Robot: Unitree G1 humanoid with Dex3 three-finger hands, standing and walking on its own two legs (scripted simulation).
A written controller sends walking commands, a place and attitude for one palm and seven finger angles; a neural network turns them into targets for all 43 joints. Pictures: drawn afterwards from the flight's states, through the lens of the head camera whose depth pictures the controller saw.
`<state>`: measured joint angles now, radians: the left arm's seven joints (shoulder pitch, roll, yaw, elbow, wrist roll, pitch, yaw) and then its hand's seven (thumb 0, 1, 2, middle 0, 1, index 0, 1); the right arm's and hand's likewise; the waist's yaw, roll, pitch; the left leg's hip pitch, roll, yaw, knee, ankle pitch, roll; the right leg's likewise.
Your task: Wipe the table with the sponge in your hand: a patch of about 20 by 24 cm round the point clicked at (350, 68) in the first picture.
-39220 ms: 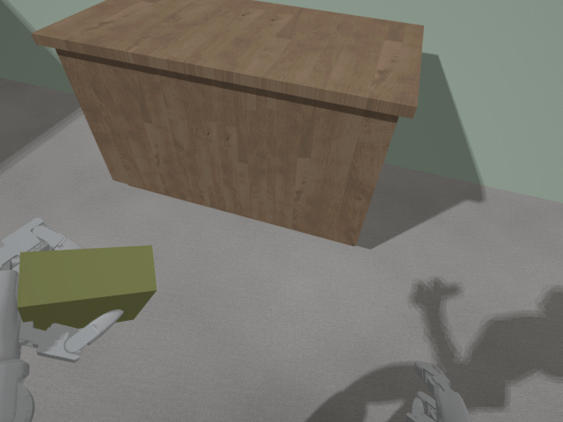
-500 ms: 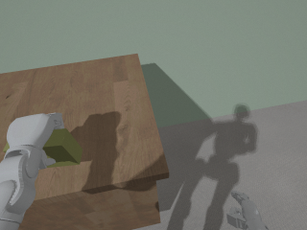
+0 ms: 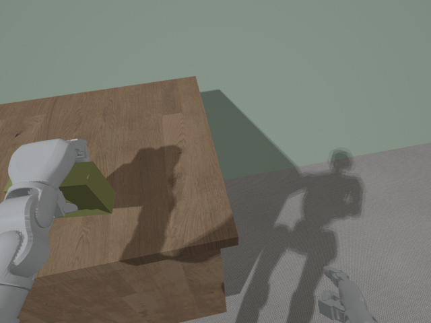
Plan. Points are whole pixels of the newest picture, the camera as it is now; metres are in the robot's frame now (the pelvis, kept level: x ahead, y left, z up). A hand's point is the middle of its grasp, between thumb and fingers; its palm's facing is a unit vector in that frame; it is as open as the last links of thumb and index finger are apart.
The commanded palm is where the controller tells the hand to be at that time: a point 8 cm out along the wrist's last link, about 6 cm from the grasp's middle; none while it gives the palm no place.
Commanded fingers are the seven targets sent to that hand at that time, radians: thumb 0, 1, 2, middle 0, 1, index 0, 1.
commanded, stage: lift the sponge slowly off the table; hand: left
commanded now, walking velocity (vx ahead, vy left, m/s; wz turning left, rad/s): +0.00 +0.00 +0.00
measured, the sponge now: (70, 196) +0.27 +0.33 +0.09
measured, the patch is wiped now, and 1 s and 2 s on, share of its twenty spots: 0.95 0.95 0.95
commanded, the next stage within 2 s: bring the sponge back beside the body in 0.68 s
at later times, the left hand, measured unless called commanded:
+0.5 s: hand (57, 164) +0.28 +0.32 +0.17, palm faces +0.08 +0.01 -1.00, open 9.1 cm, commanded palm +0.24 +0.32 +0.24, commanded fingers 0.00 0.10 1.30 -1.20 -1.60 -1.20 -1.60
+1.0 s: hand (62, 171) +0.27 +0.30 +0.18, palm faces +0.10 -0.02 -1.00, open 9.1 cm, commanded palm +0.22 +0.31 +0.24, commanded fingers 0.00 0.10 1.30 -1.20 -1.60 -1.20 -1.60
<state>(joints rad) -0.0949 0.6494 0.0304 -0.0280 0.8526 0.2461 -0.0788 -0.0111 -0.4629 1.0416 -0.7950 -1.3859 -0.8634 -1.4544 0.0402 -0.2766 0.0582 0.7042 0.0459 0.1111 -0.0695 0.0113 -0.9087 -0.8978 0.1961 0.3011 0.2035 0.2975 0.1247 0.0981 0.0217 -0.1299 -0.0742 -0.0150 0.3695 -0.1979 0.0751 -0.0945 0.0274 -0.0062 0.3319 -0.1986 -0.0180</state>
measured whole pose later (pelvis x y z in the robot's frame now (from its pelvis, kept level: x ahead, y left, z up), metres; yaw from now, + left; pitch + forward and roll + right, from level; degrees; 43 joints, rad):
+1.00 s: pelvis +0.01 +0.00 +0.00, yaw -1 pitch -2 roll -1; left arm -0.01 0.70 0.09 -0.26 0.78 0.30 -0.18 -0.01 -0.46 1.04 -0.80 -1.39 -0.86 -1.46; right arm 0.04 -0.29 0.06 0.66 0.05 0.13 -0.05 0.01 -0.91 -0.90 0.20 0.30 0.20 0.30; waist 0.13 0.12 0.01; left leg -0.14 -0.07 -0.01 0.40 -0.23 0.07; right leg -0.11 0.03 0.00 0.37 -0.22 -0.02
